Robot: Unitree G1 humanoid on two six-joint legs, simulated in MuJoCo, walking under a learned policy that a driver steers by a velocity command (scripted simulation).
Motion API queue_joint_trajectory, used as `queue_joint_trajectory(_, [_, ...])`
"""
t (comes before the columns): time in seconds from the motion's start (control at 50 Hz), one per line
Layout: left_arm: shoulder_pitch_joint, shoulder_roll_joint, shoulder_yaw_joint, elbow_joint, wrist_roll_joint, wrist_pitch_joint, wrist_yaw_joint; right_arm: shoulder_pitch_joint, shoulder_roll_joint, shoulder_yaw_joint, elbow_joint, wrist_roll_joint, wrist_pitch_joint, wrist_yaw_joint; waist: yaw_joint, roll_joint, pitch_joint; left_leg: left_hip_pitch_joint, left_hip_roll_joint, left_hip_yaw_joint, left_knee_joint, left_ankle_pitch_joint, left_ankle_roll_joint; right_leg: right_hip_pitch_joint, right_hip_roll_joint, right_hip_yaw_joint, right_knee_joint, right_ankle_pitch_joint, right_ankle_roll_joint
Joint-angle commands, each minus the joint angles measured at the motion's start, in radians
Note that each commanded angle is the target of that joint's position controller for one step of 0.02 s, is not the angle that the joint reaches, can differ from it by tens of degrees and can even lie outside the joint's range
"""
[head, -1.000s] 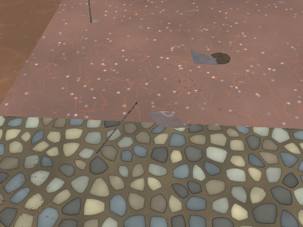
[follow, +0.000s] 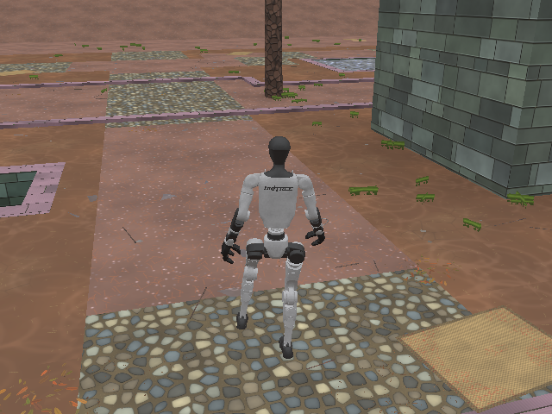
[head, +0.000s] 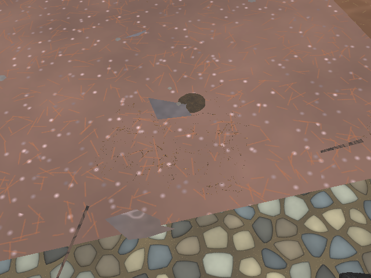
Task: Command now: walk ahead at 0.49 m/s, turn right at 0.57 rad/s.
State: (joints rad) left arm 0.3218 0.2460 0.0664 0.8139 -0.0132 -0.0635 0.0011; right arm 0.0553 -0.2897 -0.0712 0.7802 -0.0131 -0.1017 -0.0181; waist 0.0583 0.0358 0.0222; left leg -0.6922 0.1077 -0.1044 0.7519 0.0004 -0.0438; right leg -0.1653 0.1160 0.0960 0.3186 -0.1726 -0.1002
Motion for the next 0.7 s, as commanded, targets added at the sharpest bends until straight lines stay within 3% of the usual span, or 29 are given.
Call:
queue_joint_trajectory(0.02, [0.005, 0.176, 0.043, -0.058, -0.009, -0.01, 0.014, -0.102, -0.041, -0.003, -0.085, 0.008, -0.017, 0.011, 0.008, -0.111, 0.0, 0.116, -0.065, 0.044, -0.158, 0.127, -0.009, -0.091, -0.21, 0.176, -0.115, 0.044, -0.122])
queue_joint_trajectory(0.08, [0.051, 0.17, 0.044, -0.044, -0.014, 0.001, 0.017, -0.16, -0.059, -0.002, -0.115, 0.018, -0.028, 0.028, 0.028, -0.111, 0.002, 0.116, -0.083, 0.024, -0.236, 0.095, 0.003, -0.003, -0.238, 0.242, -0.044, 0.032, -0.12])
queue_joint_trajectory(0.12, [0.059, 0.17, 0.045, -0.046, -0.012, 0.01, 0.022, -0.162, -0.08, -0.006, -0.126, 0.02, -0.04, 0.039, 0.019, -0.121, -0.007, 0.148, -0.097, 0.016, -0.282, 0.025, 0.017, 0.054, -0.256, 0.297, 0.02, 0.058, -0.113])
queue_joint_trajectory(0.16, [0.044, 0.175, 0.048, -0.055, -0.008, 0.018, 0.026, -0.095, -0.103, -0.015, -0.116, 0.023, -0.05, 0.04, -0.022, -0.161, -0.028, 0.251, -0.108, 0.03, -0.305, -0.065, 0.044, 0.069, -0.259, 0.336, 0.088, 0.133, -0.096])
queue_joint_trajectory(0.18, [0.026, 0.156, 0.041, -0.066, -0.006, 0.02, 0.024, 0.004, -0.126, -0.028, -0.091, 0.019, -0.054, 0.035, -0.074, -0.162, -0.075, 0.397, -0.11, 0.047, -0.344, -0.059, 0.073, 0.047, -0.218, 0.319, 0.17, 0.201, -0.072])
queue_joint_trajectory(0.2, [0.007, 0.108, 0.022, -0.087, 0.003, 0.015, 0.017, 0.153, -0.172, -0.044, -0.072, 0.001, -0.058, 0.027, -0.146, -0.114, -0.202, 0.657, 0.006, -0.046, -0.304, -0.064, 0.135, -0.057, -0.162, 0.258, 0.393, 0.178, -0.036])
queue_joint_trajectory(0.22, [0.118, 0.053, 0.006, -0.107, -0.016, 0.006, 0.016, 0.302, -0.257, -0.068, -0.05, -0.014, -0.046, 0.019, -0.142, 0.13, -0.372, 1.063, 0.238, -0.414, -0.321, -0.21, 0.281, -0.399, -0.019, 0.108, 0.741, -0.098, 0.05])
queue_joint_trajectory(0.24, [0.148, 0.098, 0.005, -0.12, -0.023, 0.001, 0.019, 0.305, -0.211, -0.057, -0.042, 0.005, -0.033, 0.026, -0.123, 0.287, -0.382, 1.098, 0.34, -0.674, -0.408, -0.277, 0.326, -0.579, -0.037, 0.093, 0.919, -0.434, 0.071])
queue_joint_trajectory(0.26, [0.086, 0.189, 0.029, -0.114, -0.024, 0.007, 0.02, 0.236, -0.127, -0.034, -0.069, 0.009, -0.025, 0.021, -0.13, 0.154, -0.242, 0.97, 0.313, -0.544, -0.407, -0.204, 0.29, -0.626, -0.09, 0.11, 1.005, -0.376, 0.086])
queue_joint_trajectory(0.28, [0.015, 0.203, 0.037, -0.128, -0.014, 0.018, 0.024, 0.171, -0.095, -0.022, -0.087, 0.002, -0.013, 0.017, -0.12, 0.057, -0.15, 0.825, 0.275, -0.37, -0.398, 0.003, 0.261, -0.597, -0.121, 0.067, 1.015, -0.314, 0.102])
queue_joint_trajectory(0.3, [-0.019, 0.195, 0.042, -0.142, -0.001, 0.026, 0.026, 0.125, -0.074, -0.014, -0.084, -0.003, -0.006, 0.019, -0.093, 0.018, -0.088, 0.697, 0.228, -0.244, -0.403, 0.201, 0.248, -0.561, -0.145, 0.047, 0.976, -0.282, 0.113])
queue_joint_trajectory(0.34, [0.007, 0.148, 0.044, -0.15, -0.005, 0.051, 0.023, 0.087, -0.058, -0.007, -0.073, -0.006, -0.004, 0.023, -0.044, 0.063, -0.055, 0.557, 0.162, -0.084, -0.435, 0.342, 0.225, -0.473, -0.184, 0.014, 0.897, -0.251, 0.12])
queue_joint_trajectory(0.38, [-0.012, 0.095, 0.03, -0.176, -0.006, 0.064, 0.023, 0.087, -0.087, -0.016, -0.052, -0.005, -0.006, 0.023, -0.041, 0.086, -0.05, 0.509, 0.144, -0.014, -0.477, 0.438, 0.256, -0.452, -0.177, -0.018, 0.808, -0.201, 0.134])
queue_joint_trajectory(0.42, [-0.034, 0.064, 0.016, -0.19, 0.007, 0.062, 0.022, 0.096, -0.111, -0.022, -0.027, 0.0, 0.0, 0.02, -0.036, 0.063, -0.089, 0.521, 0.145, 0.02, -0.482, 0.512, 0.28, -0.412, -0.169, -0.016, 0.675, -0.126, 0.136])
queue_joint_trajectory(0.46, [-0.051, 0.042, 0.002, -0.184, 0.018, 0.054, 0.014, 0.073, -0.101, -0.014, -0.013, 0.014, 0.01, 0.021, -0.032, 0.056, -0.127, 0.501, 0.108, 0.08, -0.479, 0.51, 0.266, -0.297, -0.172, -0.041, 0.504, -0.004, 0.129])
queue_joint_trajectory(0.54, [-0.17, 0.085, 0.009, -0.207, 0.02, 0.04, 0.003, 0.127, -0.149, -0.019, 0.026, 0.037, 0.029, 0.032, -0.073, 0.063, -0.113, 0.545, 0.099, 0.039, -0.427, 0.402, 0.243, -0.218, -0.124, -0.069, 0.296, 0.07, 0.122])
queue_joint_trajectory(0.58, [-0.161, 0.104, 0.017, -0.204, 0.022, 0.032, 0.004, 0.117, -0.158, -0.018, 0.03, 0.05, 0.039, 0.029, -0.047, 0.068, -0.104, 0.543, 0.087, -0.002, -0.36, 0.285, 0.212, -0.133, -0.104, -0.08, 0.142, 0.137, 0.094])
queue_joint_trajectory(0.6, [-0.142, 0.133, 0.027, -0.199, 0.026, 0.029, 0.011, 0.136, -0.14, -0.012, 0.036, 0.051, 0.04, 0.028, -0.037, 0.054, -0.109, 0.51, 0.059, -0.011, -0.316, 0.201, 0.174, -0.037, -0.122, -0.064, 0.062, 0.246, 0.069])
queue_joint_trajectory(0.62, [-0.112, 0.201, 0.043, -0.207, 0.041, 0.03, 0.025, 0.156, -0.1, 0.002, 0.023, 0.029, 0.033, 0.028, -0.042, -0.014, -0.171, 0.429, 0.002, 0.014, -0.222, 0.037, 0.117, 0.118, -0.253, 0.039, 0.105, 0.569, 0.022])
queue_joint_trajectory(0.64, [-0.093, 0.247, 0.054, -0.22, 0.054, 0.049, 0.041, 0.244, -0.039, 0.02, 0.023, 0.009, 0.026, 0.031, -0.072, -0.181, -0.247, 0.224, -0.085, 0.081, -0.064, -0.381, 0.052, 0.323, -0.454, 0.18, 0.182, 0.831, -0.101])
queue_joint_trajectory(0.66, [-0.059, 0.194, 0.043, -0.21, 0.042, 0.062, 0.04, 0.232, -0.052, 0.023, 0.015, 0.026, 0.037, 0.026, -0.021, -0.278, -0.296, 0.142, -0.109, 0.093, 0.114, -0.689, 0.014, 0.32, -0.542, 0.274, 0.143, 0.786, -0.207])
queue_joint_trajectory(0.68, [-0.048, 0.185, 0.042, -0.206, 0.037, 0.066, 0.037, 0.195, -0.124, -0.002, 0.005, 0.044, 0.053, 0.023, 0.003, -0.243, -0.266, 0.083, -0.098, 0.079, 0.301, -0.726, -0.002, 0.273, -0.528, 0.269, 0.098, 0.655, -0.226])
queue_joint_trajectory(0.7, [-0.085, 0.179, 0.039, -0.204, 0.031, 0.065, 0.037, 0.185, -0.137, -0.014, 0.006, 0.045, 0.074, 0.015, -0.015, -0.196, -0.219, 0.049, -0.08, 0.071, 0.396, -0.676, -0.01, 0.214, -0.492, 0.217, 0.074, 0.537, -0.195])
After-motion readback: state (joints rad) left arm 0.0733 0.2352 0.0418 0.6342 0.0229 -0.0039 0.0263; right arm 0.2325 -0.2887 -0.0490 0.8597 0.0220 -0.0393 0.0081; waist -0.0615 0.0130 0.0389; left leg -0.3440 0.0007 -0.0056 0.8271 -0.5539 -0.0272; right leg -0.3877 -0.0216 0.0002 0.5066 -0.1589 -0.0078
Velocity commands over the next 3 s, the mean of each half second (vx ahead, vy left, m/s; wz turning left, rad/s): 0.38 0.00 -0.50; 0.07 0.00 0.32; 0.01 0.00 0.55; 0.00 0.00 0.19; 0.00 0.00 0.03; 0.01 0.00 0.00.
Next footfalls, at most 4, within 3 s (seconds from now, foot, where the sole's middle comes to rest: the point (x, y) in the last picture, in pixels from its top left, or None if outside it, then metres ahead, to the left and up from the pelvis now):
0.20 left None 0.31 0.14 -0.78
0.62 right None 0.38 -0.13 -0.78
0.96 left None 0.36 0.14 -0.78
1.48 right None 0.40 -0.08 -0.78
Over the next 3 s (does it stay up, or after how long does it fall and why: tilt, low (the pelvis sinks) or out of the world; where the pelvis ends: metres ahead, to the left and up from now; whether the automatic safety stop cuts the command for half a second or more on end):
stays up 0.31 0.05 -0.01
